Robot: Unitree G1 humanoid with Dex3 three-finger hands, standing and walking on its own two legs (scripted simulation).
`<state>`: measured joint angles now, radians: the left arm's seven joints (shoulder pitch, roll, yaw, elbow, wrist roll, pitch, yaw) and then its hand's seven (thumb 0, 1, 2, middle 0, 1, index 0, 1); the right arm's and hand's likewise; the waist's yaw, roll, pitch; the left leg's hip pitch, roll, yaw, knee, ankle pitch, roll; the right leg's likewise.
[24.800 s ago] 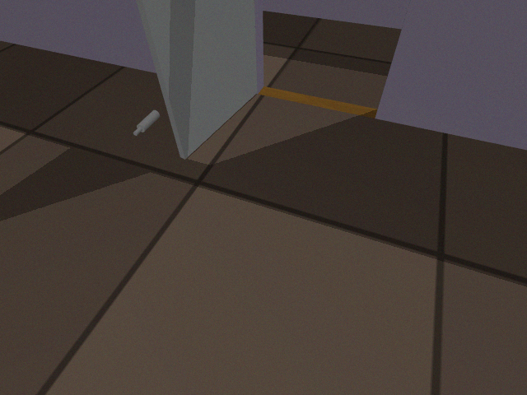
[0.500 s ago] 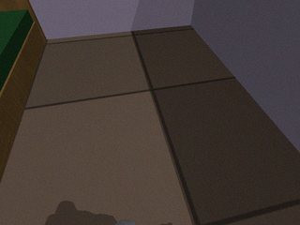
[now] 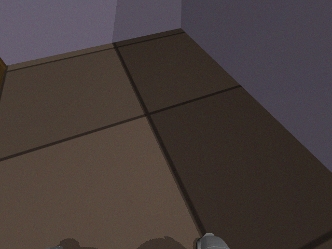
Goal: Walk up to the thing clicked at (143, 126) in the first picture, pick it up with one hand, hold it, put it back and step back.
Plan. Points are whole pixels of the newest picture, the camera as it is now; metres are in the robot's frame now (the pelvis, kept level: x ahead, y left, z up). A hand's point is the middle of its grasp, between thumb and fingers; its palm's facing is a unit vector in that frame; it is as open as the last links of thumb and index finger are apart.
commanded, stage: walk up
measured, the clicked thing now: out of the picture -0.45 -0.82 -0.74
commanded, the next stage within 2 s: none
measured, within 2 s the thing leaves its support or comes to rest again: neither
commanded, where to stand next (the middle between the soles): +0.80 +0.00 m, yaw +2 degrees
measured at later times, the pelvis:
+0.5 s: pelvis +0.25 +0.00 -0.01, yaw +2 degrees
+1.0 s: pelvis +0.45 -0.01 -0.01, yaw -1 degrees
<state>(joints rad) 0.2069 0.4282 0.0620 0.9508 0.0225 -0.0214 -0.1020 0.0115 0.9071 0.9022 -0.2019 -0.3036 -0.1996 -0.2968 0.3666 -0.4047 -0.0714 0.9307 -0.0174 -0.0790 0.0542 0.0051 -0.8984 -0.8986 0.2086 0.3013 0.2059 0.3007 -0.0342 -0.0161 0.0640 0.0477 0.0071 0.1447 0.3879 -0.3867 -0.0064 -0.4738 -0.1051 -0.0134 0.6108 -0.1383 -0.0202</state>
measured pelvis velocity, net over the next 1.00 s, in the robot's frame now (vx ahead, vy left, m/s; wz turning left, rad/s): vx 0.45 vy -0.01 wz -0.01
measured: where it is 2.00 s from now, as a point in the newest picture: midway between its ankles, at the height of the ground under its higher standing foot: (173, 164)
